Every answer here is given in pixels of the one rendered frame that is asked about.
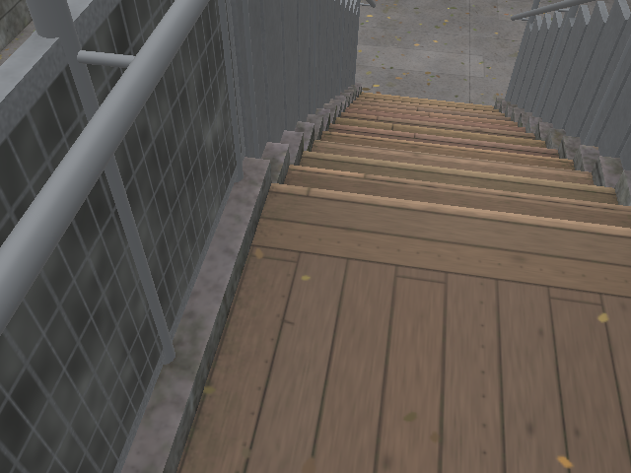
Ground stairs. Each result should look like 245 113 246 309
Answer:
284 92 631 229

